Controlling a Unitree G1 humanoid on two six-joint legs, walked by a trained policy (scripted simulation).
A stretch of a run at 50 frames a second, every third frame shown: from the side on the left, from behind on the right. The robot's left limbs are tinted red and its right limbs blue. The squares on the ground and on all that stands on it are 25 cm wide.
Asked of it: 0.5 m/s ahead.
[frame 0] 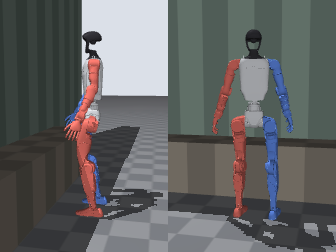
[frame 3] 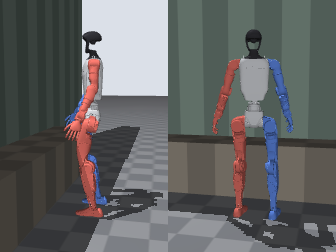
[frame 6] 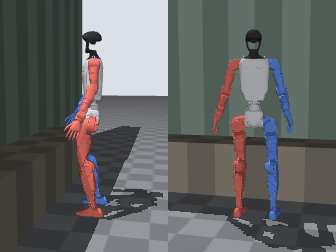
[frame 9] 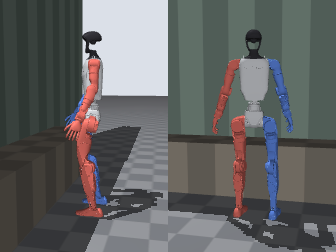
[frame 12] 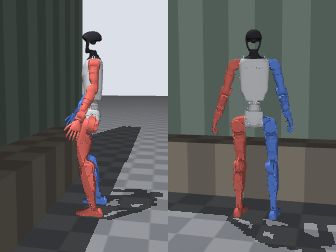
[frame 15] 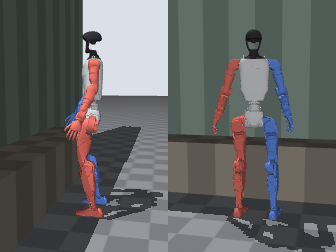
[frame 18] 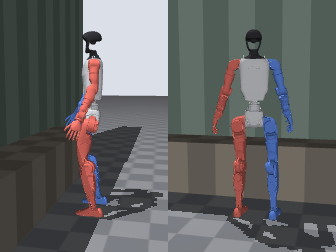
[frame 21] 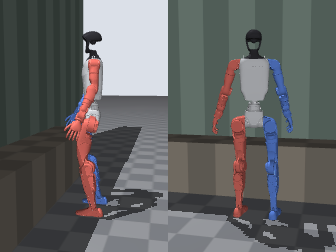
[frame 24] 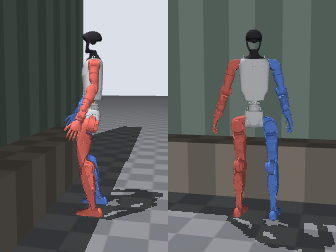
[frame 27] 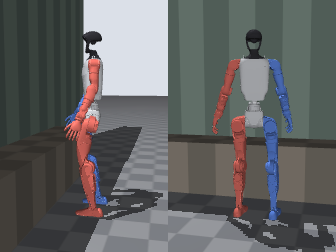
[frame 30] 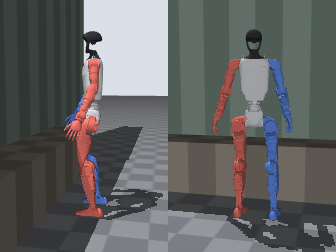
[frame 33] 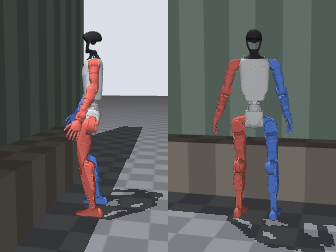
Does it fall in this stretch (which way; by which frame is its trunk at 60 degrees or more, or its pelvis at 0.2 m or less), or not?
no
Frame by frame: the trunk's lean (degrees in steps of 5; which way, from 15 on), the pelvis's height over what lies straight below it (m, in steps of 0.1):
0: 0, 0.8
3: 0, 0.8
6: 0, 0.8
9: 0, 0.8
12: 0, 0.8
15: 0, 0.8
18: 0, 0.8
21: 0, 0.8
24: 0, 0.8
27: 0, 0.8
30: 0, 0.8
33: 0, 0.8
